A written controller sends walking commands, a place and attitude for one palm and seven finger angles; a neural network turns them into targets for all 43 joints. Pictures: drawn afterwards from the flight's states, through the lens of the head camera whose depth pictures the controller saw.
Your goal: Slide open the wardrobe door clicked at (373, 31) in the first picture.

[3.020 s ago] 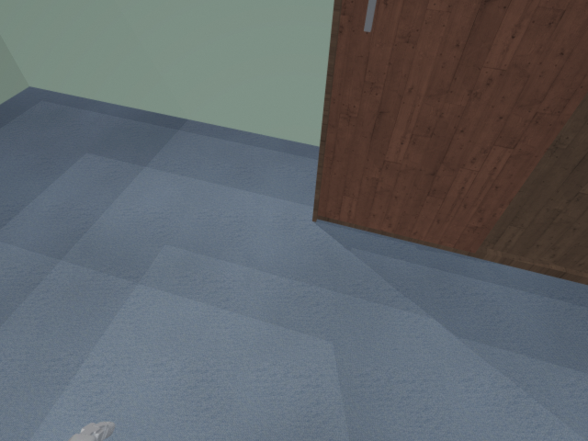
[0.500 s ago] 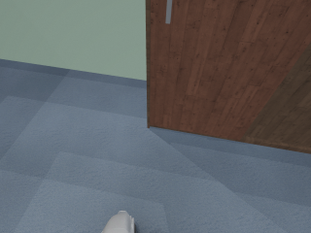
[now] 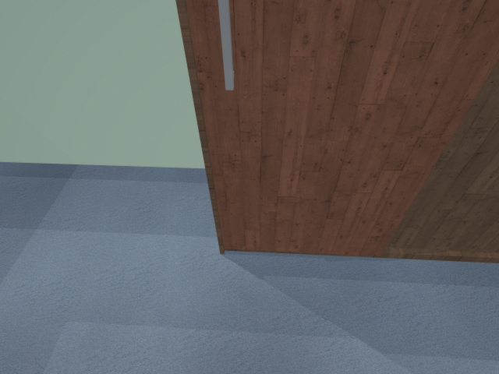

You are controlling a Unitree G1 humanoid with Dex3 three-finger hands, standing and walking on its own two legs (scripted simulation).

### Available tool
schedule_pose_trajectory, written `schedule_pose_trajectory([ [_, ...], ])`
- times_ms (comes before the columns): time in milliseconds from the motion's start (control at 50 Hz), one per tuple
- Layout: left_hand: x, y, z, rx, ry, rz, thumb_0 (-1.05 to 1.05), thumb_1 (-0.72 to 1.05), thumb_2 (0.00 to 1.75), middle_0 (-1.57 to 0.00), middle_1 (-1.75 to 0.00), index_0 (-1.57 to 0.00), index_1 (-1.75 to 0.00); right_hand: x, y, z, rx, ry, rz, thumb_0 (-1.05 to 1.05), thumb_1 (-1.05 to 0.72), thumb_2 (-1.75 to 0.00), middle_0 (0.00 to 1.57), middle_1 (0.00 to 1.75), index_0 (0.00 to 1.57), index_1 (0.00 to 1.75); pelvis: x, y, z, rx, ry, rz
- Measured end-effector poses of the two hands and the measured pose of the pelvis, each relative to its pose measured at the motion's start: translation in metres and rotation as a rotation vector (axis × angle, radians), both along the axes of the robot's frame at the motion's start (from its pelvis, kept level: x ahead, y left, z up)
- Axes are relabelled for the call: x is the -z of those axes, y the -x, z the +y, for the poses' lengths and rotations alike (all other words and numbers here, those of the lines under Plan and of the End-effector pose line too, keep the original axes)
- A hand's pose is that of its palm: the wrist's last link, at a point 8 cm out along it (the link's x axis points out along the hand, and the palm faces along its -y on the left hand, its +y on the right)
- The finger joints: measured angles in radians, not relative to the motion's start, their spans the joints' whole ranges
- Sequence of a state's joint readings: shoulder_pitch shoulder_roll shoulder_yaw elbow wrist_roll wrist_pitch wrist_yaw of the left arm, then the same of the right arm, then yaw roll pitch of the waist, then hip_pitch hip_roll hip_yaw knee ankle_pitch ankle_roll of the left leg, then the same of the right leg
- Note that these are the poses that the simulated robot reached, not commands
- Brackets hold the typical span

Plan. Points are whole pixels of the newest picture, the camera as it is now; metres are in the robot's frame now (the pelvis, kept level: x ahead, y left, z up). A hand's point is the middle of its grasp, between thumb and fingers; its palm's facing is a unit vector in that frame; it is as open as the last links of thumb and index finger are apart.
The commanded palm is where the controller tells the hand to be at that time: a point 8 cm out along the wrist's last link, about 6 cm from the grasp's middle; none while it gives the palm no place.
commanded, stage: take the last steps up to it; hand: left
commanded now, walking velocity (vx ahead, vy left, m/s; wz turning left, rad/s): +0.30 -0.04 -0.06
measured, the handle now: (225, 12) +0.71 +0.08 +0.27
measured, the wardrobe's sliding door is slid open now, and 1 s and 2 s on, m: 0.00 0.00 0.00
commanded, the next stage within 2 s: come to a stop and stand still in 0.38 s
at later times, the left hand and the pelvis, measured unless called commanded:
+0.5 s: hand (152, 349) +0.20 +0.21 -0.17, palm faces +0.02 -0.99 -0.15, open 7.4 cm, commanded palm none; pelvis +0.19 +0.04 +0.01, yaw -2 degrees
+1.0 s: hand (167, 295) +0.31 +0.21 -0.17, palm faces +0.04 -0.98 -0.18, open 7.4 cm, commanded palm none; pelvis +0.21 +0.03 +0.00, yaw +0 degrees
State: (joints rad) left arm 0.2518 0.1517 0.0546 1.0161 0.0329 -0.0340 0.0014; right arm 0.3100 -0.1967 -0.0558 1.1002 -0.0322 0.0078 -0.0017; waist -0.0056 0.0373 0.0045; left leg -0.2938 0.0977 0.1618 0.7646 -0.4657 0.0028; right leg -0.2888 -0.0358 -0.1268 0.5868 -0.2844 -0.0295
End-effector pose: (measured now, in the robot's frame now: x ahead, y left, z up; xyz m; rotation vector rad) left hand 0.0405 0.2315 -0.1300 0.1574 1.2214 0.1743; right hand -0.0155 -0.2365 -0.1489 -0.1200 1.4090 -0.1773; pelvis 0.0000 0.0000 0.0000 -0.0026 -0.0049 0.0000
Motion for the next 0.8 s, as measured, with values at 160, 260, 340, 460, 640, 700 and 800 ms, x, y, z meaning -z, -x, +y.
schedule_pose_trajectory([
  [160,0.000,0.009,-0.012,-0.044,0.049,0.190,0.00,0.91,0.90,-0.20,-0.30,-0.20,-0.30,-0.021,-0.086,0.009,-0.019,-0.003,-0.056,0.01,-0.91,-0.89,0.20,0.30,0.20,0.29,-0.013,-0.060,0.002,-0.001,0.011,0.025],
  [260,0.013,0.005,-0.007,-0.086,0.101,0.297,0.00,0.91,0.90,-0.20,-0.30,-0.20,-0.30,-0.023,-0.160,0.022,-0.069,0.029,-0.120,0.01,-0.93,-0.89,0.20,0.30,0.20,0.30,-0.006,-0.103,0.019,-0.008,0.028,0.024],
  [340,0.028,-0.020,0.007,-0.082,0.123,0.357,0.00,0.91,0.90,-0.20,-0.30,-0.20,-0.30,-0.020,-0.205,0.036,-0.076,0.060,-0.180,0.01,-0.92,-0.89,0.20,0.30,0.20,0.30,0.005,-0.136,0.034,0.013,0.017,0.013],
  [460,0.016,-0.119,0.027,-0.015,0.086,0.239,0.01,0.91,0.90,-0.20,-0.30,-0.20,-0.30,-0.031,-0.216,0.044,-0.009,0.072,-0.146,0.00,-0.94,-0.89,0.20,0.30,0.20,0.30,-0.010,-0.176,0.039,0.037,0.007,0.013],
  [640,-0.001,-0.268,0.023,0.060,-0.014,0.006,0.01,0.93,0.90,-0.20,-0.30,-0.19,-0.30,-0.010,-0.206,0.045,0.058,-0.017,0.045,0.00,-0.92,-0.89,0.20,0.30,0.20,0.30,-0.007,-0.228,0.017,0.028,-0.016,-0.007],
  [700,-0.001,-0.294,0.013,0.080,-0.042,-0.028,0.00,0.92,0.90,-0.20,-0.30,-0.19,-0.30,0.004,-0.213,0.038,0.087,-0.046,0.077,0.00,-0.91,-0.89,0.20,0.30,0.20,0.30,0.002,-0.240,0.007,0.023,-0.018,-0.004],
  [800,-0.005,-0.305,-0.001,0.067,-0.032,-0.053,0.00,0.91,0.90,-0.20,-0.30,-0.20,-0.30,0.007,-0.240,0.026,0.062,-0.030,0.060,0.01,-0.91,-0.89,0.20,0.30,0.20,0.30,0.000,-0.239,0.007,0.004,-0.013,-0.001],
])
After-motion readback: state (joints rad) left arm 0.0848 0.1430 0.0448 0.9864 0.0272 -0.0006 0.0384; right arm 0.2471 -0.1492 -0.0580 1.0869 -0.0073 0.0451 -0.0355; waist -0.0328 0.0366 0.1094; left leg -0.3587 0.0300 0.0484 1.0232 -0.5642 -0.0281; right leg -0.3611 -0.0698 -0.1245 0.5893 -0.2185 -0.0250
